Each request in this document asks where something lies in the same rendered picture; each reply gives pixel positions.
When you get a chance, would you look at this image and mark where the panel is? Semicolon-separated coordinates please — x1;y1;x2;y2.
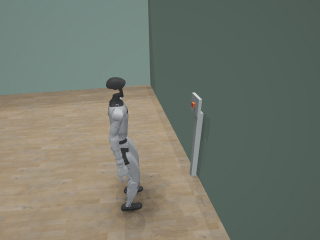
189;92;204;177

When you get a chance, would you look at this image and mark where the robot right upper arm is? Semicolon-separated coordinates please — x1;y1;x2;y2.
109;108;124;143

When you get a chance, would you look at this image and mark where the robot right hand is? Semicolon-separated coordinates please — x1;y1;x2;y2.
117;165;131;183

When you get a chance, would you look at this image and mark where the robot head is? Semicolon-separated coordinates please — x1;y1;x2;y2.
106;77;126;107

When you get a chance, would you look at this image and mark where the robot right forearm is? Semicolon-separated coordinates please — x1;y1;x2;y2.
110;137;125;168

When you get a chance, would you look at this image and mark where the robot left foot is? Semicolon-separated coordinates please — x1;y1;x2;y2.
124;186;143;193

